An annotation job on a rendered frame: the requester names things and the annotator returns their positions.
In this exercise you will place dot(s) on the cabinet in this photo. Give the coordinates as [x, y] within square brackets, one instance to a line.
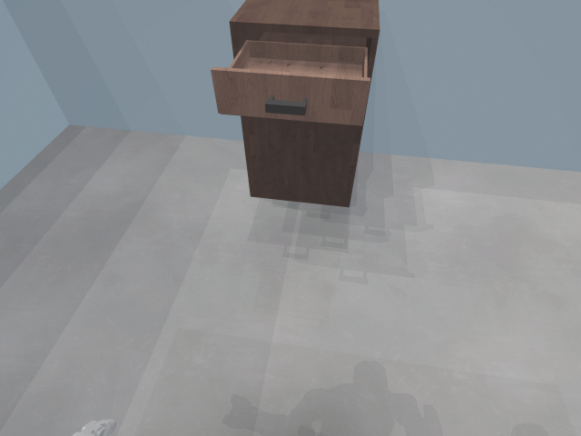
[300, 161]

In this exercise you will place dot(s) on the drawer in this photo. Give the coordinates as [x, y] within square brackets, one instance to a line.
[333, 78]

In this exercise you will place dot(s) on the handle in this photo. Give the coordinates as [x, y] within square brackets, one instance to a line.
[285, 107]

